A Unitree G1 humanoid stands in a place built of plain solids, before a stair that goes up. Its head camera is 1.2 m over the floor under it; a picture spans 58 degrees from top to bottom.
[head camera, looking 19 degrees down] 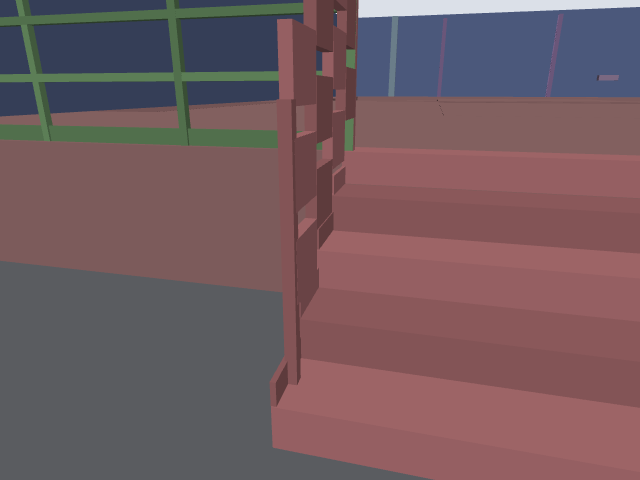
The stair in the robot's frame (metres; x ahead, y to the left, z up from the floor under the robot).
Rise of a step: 0.18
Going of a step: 0.30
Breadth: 1.62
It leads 14 degrees to the right of straight ahead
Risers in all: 5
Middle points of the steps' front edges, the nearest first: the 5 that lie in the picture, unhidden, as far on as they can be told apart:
1.02 -0.62 0.18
1.31 -0.69 0.36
1.60 -0.76 0.53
1.89 -0.83 0.71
2.18 -0.91 0.89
